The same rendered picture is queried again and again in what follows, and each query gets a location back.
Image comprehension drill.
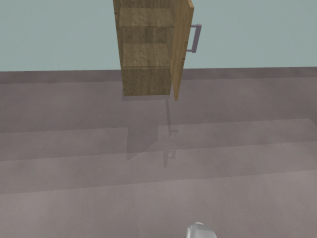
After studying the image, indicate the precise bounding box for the robot right thigh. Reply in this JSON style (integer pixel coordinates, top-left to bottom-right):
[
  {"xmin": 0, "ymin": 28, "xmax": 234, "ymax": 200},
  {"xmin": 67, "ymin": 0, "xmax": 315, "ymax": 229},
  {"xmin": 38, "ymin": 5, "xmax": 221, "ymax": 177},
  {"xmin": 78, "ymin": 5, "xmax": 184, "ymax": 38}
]
[{"xmin": 186, "ymin": 223, "xmax": 217, "ymax": 238}]

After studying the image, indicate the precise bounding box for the handle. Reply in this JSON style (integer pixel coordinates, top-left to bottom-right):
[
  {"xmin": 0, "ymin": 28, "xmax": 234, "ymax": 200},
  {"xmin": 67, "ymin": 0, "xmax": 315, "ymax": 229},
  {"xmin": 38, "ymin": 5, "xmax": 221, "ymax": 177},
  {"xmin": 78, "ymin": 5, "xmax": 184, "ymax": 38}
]
[{"xmin": 187, "ymin": 23, "xmax": 202, "ymax": 53}]

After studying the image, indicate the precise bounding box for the cupboard door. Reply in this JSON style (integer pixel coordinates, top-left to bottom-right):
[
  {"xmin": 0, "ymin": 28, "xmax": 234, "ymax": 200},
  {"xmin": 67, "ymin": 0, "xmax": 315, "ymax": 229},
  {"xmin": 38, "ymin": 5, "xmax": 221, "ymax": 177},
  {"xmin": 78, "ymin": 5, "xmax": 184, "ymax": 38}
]
[{"xmin": 170, "ymin": 0, "xmax": 194, "ymax": 101}]

